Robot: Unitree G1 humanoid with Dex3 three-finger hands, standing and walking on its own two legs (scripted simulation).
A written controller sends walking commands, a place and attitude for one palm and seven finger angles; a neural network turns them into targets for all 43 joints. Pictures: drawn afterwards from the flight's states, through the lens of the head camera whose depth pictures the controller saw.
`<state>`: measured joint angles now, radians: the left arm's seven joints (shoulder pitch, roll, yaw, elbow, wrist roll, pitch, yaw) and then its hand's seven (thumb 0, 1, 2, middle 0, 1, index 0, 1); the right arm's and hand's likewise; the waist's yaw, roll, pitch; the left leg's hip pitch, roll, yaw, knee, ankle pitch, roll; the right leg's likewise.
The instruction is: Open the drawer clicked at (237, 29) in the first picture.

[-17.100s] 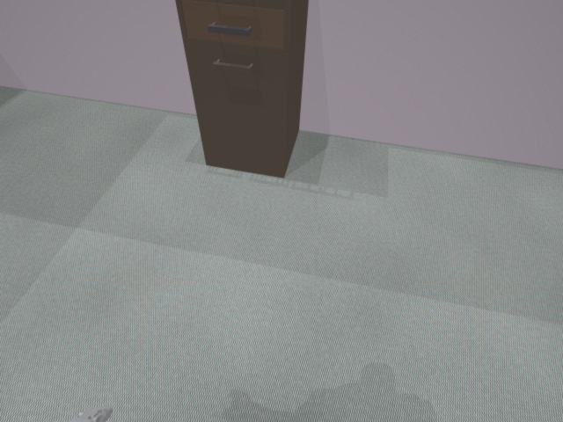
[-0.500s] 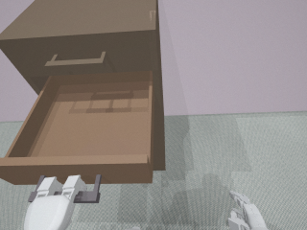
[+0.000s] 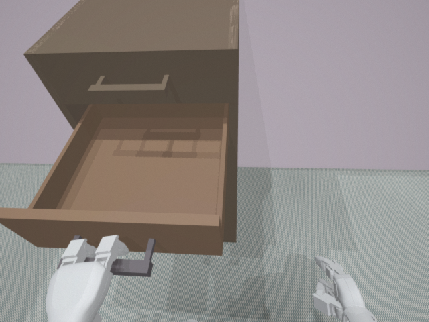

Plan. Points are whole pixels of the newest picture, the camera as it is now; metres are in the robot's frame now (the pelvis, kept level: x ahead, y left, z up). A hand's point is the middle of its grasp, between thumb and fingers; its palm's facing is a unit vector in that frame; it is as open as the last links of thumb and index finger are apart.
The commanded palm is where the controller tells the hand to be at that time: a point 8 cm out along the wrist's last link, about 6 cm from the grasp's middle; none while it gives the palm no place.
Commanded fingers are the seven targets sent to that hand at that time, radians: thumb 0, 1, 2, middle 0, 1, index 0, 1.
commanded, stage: lift the hand off the handle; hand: left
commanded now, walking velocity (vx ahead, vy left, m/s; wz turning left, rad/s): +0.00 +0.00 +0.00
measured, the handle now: (109, 254) +0.22 +0.22 +0.03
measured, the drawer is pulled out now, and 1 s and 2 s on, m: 0.30 0.29 0.29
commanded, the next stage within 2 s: draw the hand back to the body in 1.62 s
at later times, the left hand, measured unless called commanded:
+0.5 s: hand (104, 278) +0.19 +0.22 +0.02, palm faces +0.01 -0.14 -0.99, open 13.7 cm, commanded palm +0.16 +0.22 +0.08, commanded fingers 0.00 -0.50 0.30 -0.30 -1.20 -0.30 -1.20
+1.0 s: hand (89, 267) +0.18 +0.21 +0.09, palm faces +0.07 -0.15 -0.99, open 13.8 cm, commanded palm +0.15 +0.21 +0.15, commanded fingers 0.00 -0.50 0.30 -0.30 -1.20 -0.30 -1.20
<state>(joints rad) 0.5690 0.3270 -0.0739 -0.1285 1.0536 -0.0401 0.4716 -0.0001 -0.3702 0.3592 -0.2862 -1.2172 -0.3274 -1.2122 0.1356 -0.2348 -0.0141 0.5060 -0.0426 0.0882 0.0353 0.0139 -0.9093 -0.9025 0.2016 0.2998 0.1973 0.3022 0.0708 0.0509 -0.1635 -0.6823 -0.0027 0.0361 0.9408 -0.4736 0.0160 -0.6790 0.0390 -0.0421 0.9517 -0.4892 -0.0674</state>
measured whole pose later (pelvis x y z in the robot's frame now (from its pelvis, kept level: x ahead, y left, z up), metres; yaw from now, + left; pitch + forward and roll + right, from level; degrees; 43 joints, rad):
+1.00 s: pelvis +0.00 +0.01 +0.03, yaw -1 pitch +6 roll +0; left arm 0.57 0.38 -0.12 -0.36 0.98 0.05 0.30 0.00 -0.50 0.30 -0.32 -1.20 -0.32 -1.20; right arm 0.14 -0.23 0.01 0.51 0.00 0.09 0.05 0.02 -0.91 -0.90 0.20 0.30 0.20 0.30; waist 0.09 0.09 -0.13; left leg -0.44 0.00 0.05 0.75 -0.40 0.02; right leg -0.44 0.04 -0.02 0.76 -0.41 -0.06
